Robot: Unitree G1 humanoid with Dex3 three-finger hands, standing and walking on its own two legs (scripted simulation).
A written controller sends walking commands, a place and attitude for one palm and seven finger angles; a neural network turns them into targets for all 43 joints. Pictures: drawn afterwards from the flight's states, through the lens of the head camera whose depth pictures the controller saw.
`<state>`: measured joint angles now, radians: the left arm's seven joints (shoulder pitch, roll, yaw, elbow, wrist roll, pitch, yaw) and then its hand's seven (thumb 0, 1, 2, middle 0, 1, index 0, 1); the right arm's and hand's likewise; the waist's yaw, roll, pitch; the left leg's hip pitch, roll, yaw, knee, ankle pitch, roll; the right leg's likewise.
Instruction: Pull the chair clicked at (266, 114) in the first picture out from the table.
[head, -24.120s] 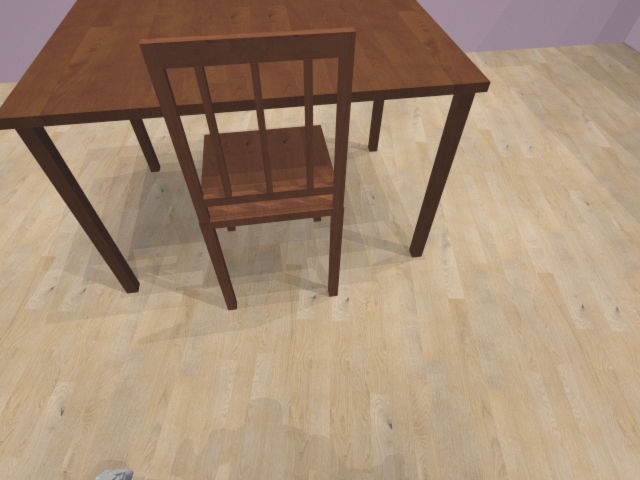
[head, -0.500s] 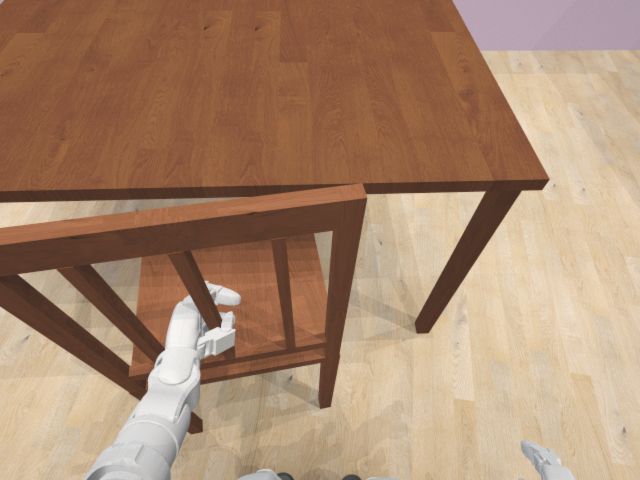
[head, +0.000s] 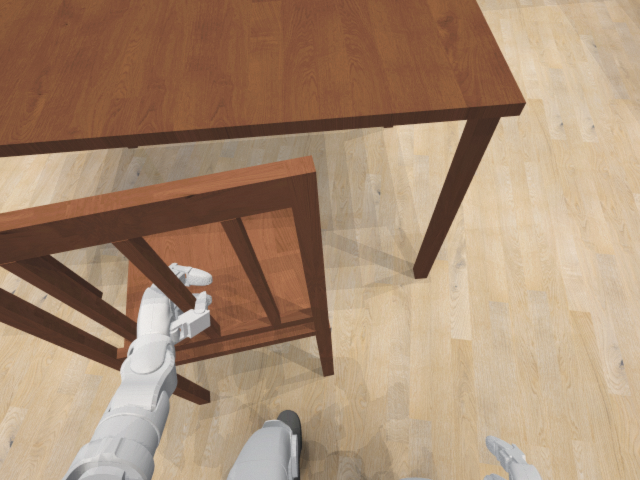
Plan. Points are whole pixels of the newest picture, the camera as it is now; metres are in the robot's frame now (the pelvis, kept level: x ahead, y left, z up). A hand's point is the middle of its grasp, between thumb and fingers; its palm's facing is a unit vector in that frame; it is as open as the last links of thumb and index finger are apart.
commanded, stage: step backward, pulling the chair out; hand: left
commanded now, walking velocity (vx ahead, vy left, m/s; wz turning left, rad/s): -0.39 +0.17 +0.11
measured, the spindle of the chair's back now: (181, 296) +0.34 +0.21 -0.04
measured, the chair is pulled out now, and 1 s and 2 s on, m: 0.19 0.34 0.53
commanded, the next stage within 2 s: stop walking, hand still on the chair in 1.62 s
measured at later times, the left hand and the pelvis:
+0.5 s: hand (212, 362) +0.26 +0.16 -0.06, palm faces +0.11 -0.97 -0.22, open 5.0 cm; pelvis -0.06 -0.01 +0.01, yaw +1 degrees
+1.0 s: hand (202, 437) +0.17 +0.16 -0.06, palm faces +0.05 -0.98 -0.19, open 4.9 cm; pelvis -0.15 +0.02 +0.01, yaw +3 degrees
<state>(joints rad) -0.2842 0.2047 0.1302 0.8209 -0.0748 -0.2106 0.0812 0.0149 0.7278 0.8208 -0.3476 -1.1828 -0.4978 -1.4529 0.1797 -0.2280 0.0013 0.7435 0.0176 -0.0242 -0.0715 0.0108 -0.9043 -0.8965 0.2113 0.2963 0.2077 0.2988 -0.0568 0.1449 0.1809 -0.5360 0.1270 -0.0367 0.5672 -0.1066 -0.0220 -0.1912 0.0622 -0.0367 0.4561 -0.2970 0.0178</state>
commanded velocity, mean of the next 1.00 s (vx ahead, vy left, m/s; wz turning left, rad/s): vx -0.38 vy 0.02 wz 0.06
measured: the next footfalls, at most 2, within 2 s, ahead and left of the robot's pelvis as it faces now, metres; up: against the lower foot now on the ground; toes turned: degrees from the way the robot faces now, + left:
left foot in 0.18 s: +0.06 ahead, +0.12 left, +0.00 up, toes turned +0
left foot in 0.62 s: -0.06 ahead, +0.17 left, +0.00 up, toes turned +3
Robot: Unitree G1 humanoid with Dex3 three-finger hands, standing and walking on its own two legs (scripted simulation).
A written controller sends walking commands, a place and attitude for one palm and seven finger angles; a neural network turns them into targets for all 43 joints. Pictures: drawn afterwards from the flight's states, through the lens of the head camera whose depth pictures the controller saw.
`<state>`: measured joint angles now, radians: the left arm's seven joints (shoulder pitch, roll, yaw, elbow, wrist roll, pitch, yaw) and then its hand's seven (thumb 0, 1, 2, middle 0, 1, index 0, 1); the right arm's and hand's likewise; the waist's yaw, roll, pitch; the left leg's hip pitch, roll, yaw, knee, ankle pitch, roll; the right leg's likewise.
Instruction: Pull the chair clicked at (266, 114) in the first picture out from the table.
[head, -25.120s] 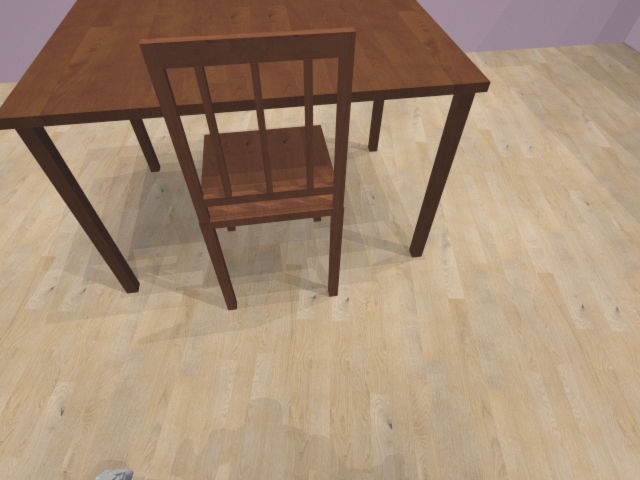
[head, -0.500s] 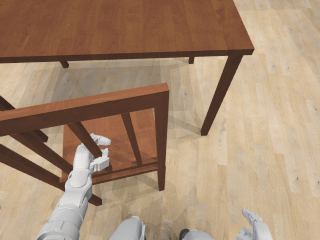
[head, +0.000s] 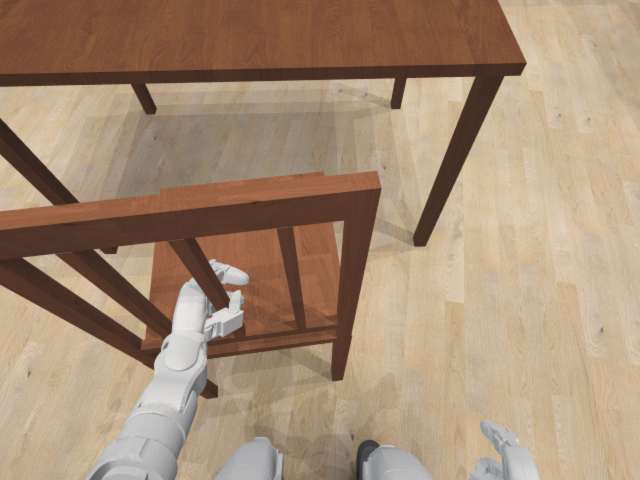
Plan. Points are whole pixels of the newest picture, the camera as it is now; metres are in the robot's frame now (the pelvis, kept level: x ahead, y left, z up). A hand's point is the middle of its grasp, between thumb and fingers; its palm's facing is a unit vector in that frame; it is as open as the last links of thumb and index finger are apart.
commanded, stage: step backward, pulling the chair out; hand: left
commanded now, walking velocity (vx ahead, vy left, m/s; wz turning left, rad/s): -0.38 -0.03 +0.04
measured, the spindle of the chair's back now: (217, 295) +0.35 +0.14 -0.05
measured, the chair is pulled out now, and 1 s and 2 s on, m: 0.34 0.53 0.53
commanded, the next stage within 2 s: stop walking, hand still on the chair in 0.62 s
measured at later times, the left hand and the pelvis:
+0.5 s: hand (229, 389) +0.23 +0.12 -0.06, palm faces -0.02 -0.99 -0.16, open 4.8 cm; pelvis -0.10 +0.01 +0.00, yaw +2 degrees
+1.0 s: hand (218, 469) +0.14 +0.12 -0.06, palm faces -0.04 -0.99 -0.16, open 4.9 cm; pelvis -0.18 +0.01 +0.00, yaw +1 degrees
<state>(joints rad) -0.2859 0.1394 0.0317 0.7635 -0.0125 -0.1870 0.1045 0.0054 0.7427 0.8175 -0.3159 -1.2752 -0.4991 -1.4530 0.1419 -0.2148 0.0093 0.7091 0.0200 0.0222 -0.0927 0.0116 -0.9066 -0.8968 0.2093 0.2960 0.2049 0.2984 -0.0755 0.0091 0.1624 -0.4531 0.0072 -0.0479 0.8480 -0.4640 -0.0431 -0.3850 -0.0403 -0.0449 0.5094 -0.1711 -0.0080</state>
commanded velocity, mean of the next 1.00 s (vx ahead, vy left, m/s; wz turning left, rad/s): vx -0.19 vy -0.03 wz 0.00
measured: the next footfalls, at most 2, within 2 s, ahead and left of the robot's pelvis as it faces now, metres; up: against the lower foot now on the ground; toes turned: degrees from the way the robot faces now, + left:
right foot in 0.26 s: +0.01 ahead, -0.12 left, +0.00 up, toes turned -2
left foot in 0.56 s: -0.13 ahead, +0.16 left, +0.00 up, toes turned +3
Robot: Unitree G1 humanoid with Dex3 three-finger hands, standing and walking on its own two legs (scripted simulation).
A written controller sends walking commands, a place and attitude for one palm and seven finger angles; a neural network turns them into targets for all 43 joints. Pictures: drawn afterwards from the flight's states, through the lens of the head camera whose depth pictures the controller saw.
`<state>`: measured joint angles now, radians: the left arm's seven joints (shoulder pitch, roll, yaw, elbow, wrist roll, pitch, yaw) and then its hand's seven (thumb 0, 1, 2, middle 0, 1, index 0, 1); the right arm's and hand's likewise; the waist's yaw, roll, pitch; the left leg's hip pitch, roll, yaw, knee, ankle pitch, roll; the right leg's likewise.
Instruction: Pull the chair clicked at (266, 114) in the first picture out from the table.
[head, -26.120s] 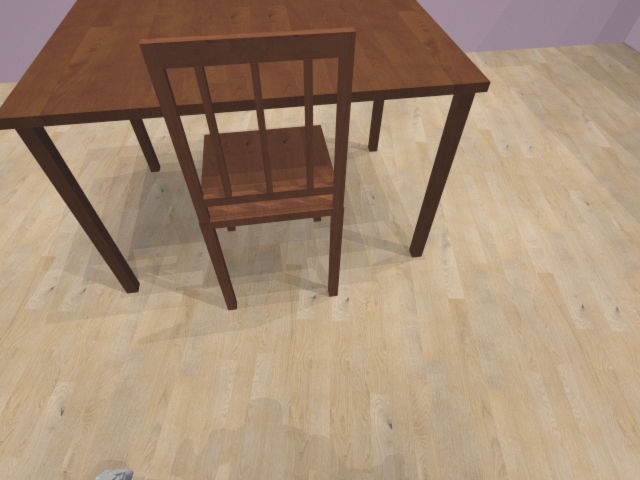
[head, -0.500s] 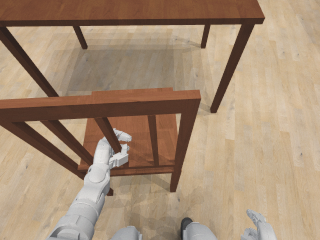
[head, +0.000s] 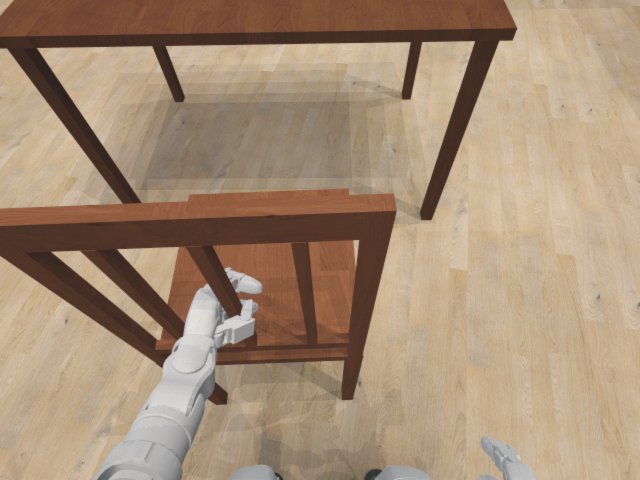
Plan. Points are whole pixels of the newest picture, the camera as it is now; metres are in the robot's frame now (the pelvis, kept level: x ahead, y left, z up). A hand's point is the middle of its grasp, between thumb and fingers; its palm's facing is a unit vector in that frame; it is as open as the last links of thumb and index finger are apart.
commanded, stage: stop walking, hand still on the chair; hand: left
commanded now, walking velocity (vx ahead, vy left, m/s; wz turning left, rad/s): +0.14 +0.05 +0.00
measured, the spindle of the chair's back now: (231, 303) +0.34 +0.13 -0.05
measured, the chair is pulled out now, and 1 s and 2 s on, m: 0.53 0.53 0.53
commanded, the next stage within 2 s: open the thumb and straighten the fingers in 0.62 s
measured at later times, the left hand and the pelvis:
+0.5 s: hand (247, 325) +0.31 +0.11 -0.06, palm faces -0.13 -0.98 -0.14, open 4.9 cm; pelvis +0.02 +0.03 +0.01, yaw -2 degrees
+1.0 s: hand (239, 319) +0.32 +0.12 -0.06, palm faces -0.14 -0.98 -0.14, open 8.8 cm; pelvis +0.02 +0.01 -0.01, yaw -1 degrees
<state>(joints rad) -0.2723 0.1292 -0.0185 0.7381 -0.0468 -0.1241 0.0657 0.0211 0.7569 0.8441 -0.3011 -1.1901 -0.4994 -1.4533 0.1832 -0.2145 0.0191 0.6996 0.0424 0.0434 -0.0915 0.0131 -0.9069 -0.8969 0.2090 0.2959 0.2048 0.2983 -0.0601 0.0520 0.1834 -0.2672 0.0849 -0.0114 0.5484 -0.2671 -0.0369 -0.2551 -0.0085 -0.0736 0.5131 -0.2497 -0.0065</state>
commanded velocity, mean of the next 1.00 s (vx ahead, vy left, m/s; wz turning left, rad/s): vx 0.01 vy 0.00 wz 0.00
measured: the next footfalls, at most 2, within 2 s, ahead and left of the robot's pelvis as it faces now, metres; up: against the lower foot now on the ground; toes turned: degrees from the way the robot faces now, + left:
none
